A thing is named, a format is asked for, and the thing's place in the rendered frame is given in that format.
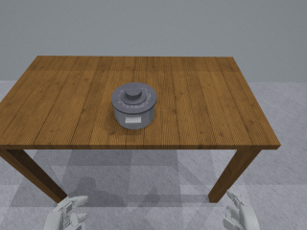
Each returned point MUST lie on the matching pot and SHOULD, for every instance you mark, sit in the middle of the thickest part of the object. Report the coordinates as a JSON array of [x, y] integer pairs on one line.
[[134, 121]]

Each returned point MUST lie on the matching knob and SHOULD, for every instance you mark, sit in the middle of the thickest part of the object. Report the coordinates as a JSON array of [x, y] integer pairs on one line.
[[133, 91]]

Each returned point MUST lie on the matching table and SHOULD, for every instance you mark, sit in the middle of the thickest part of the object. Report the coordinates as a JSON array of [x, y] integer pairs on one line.
[[64, 103]]

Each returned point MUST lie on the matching robot left hand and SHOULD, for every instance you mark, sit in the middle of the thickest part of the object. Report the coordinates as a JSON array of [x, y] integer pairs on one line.
[[55, 220]]

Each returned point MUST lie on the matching lid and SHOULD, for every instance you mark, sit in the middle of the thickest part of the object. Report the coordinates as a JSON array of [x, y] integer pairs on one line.
[[128, 106]]

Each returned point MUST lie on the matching robot right hand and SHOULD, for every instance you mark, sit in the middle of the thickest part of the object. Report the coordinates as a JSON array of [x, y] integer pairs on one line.
[[245, 219]]

